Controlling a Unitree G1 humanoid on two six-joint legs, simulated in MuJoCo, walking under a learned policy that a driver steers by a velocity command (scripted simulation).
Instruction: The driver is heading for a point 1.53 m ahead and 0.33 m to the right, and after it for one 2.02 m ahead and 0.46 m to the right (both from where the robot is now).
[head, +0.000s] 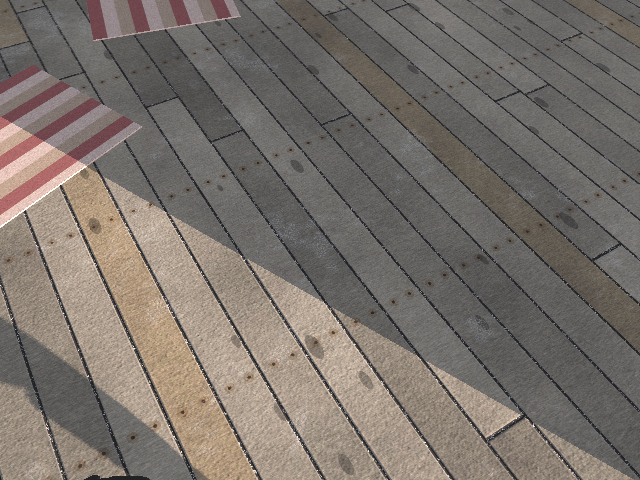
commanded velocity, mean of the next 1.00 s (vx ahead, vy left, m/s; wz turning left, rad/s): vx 0.50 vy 0.00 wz -0.39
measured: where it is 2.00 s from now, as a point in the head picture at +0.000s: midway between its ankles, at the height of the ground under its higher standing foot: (403, 234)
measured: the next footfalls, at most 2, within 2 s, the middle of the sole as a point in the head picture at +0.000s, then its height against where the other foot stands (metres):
right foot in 0.06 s outside the picture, level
left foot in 0.54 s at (292, 462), level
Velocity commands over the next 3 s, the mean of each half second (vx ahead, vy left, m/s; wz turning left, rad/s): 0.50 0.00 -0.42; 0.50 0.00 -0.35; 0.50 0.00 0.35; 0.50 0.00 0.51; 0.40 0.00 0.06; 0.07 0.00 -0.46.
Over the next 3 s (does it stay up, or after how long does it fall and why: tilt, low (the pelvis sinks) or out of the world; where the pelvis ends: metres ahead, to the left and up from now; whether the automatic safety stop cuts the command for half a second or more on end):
stays up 1.38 -0.28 0.00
